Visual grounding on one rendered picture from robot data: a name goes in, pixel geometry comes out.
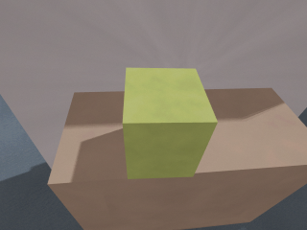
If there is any carton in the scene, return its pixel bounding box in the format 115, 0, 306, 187
122, 67, 218, 179

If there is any pedestal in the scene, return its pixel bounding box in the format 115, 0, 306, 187
47, 87, 307, 230

